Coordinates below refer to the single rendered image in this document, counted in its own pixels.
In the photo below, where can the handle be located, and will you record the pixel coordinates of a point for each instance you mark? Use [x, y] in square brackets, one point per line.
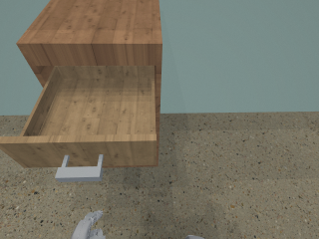
[80, 173]

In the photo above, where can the left robot hand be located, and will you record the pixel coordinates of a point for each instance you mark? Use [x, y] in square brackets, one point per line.
[83, 228]

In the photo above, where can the drawer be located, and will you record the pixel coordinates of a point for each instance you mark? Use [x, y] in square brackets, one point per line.
[85, 111]

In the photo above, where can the cabinet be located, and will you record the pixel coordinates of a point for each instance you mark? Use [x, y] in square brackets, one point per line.
[96, 33]

